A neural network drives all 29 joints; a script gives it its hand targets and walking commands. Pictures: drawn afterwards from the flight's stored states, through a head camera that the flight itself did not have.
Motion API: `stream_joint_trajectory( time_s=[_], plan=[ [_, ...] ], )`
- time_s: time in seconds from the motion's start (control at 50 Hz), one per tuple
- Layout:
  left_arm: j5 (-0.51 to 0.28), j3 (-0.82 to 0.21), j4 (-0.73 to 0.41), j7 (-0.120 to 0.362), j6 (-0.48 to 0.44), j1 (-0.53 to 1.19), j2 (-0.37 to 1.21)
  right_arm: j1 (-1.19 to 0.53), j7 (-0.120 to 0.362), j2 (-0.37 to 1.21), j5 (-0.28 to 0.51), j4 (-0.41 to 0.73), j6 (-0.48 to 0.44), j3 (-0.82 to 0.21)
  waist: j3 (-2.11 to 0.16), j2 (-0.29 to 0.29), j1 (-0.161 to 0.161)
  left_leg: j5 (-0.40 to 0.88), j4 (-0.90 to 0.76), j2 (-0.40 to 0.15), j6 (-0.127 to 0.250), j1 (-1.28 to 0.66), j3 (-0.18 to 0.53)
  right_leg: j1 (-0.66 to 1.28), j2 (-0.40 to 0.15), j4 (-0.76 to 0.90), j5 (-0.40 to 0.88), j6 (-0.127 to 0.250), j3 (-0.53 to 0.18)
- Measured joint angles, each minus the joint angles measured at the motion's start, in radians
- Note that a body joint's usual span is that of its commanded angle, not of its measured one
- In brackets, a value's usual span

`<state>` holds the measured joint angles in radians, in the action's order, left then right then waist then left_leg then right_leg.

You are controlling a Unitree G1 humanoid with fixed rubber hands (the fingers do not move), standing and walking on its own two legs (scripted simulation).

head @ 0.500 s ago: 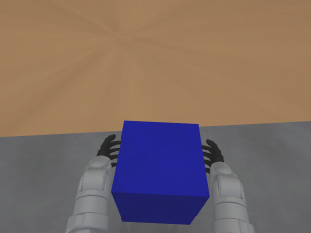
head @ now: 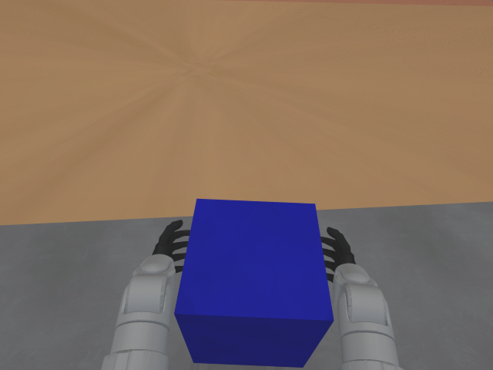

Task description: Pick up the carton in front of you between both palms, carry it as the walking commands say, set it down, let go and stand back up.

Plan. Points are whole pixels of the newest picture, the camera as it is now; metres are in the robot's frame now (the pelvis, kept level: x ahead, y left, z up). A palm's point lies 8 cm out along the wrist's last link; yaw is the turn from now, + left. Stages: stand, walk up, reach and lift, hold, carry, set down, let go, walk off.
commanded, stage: hold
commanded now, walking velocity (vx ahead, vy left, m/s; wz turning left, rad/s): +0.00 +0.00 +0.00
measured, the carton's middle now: (251, 286) +0.29 +0.00 -0.04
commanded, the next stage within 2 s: carry in 1.38 s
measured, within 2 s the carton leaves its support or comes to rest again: neither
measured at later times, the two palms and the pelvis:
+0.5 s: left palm (160, 264) +0.28 +0.15 +0.05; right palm (347, 274) +0.28 -0.15 +0.05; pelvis -0.01 +0.00 +0.00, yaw +0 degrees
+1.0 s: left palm (161, 262) +0.28 +0.15 +0.05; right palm (347, 272) +0.28 -0.15 +0.05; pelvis +0.00 +0.00 +0.00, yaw +0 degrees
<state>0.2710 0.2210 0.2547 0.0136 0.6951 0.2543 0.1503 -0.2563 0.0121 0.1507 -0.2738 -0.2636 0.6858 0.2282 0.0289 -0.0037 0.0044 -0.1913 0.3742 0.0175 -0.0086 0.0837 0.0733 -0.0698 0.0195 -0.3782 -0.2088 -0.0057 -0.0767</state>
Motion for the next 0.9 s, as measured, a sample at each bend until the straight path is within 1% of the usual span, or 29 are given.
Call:
stream_joint_trajectory(
  time_s=[0.16,0.3,0.56,0.9],
  plan=[
    [-0.021,-0.034,-0.080,-0.007,0.047,-0.031,-0.007,0.030,-0.009,-0.006,0.022,0.081,0.049,-0.037,-0.006,0.001,-0.004,0.014,-0.027,-0.001,0.000,-0.031,0.001,0.033,-0.001,0.029,0.015,0.000,0.000],
    [-0.009,-0.015,-0.052,0.000,0.074,-0.007,-0.002,0.007,-0.001,-0.002,0.008,0.054,0.076,-0.016,0.005,0.001,-0.004,0.012,-0.012,-0.001,0.000,-0.037,-0.001,0.037,0.000,0.014,0.013,0.000,-0.001],
    [-0.001,0.018,-0.032,0.003,0.063,0.031,0.007,-0.032,0.005,0.008,-0.001,0.032,0.063,0.018,0.016,0.000,-0.004,0.010,0.009,0.001,0.001,-0.017,-0.003,0.015,0.000,-0.010,0.010,-0.002,-0.004],
    [-0.003,-0.018,-0.064,0.003,0.074,-0.004,-0.001,0.006,0.006,-0.002,0.002,0.067,0.074,-0.016,0.009,-0.001,-0.004,0.010,-0.015,0.001,0.001,-0.036,-0.001,0.035,-0.001,0.015,0.010,-0.001,-0.003]
  ],
)
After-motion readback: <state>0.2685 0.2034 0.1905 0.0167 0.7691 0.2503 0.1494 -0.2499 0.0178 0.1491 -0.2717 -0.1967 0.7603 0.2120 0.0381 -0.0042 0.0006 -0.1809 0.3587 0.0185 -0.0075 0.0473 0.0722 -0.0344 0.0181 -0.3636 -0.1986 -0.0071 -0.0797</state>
